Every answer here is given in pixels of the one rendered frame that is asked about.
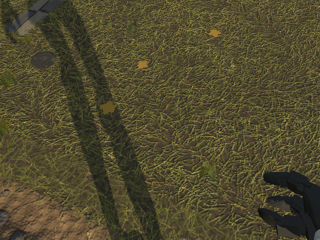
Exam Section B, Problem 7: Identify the right robot hand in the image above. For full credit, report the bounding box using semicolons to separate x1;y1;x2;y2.
258;170;320;240

